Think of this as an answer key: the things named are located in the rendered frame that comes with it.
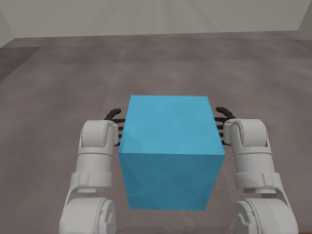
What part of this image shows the carton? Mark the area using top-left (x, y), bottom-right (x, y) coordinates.
top-left (118, 95), bottom-right (225, 211)

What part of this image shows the right robot hand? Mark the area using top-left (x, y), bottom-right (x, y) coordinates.
top-left (214, 106), bottom-right (236, 146)

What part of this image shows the robot left forearm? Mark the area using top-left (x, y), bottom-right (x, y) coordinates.
top-left (58, 120), bottom-right (119, 234)

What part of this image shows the left robot hand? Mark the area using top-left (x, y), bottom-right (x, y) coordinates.
top-left (104, 108), bottom-right (126, 146)

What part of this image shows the robot right forearm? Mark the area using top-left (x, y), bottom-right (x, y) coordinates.
top-left (223, 118), bottom-right (298, 234)

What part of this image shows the left robot upper arm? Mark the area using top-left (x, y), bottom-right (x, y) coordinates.
top-left (59, 197), bottom-right (117, 234)

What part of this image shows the right robot upper arm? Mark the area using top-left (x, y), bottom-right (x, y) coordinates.
top-left (233, 198), bottom-right (298, 234)

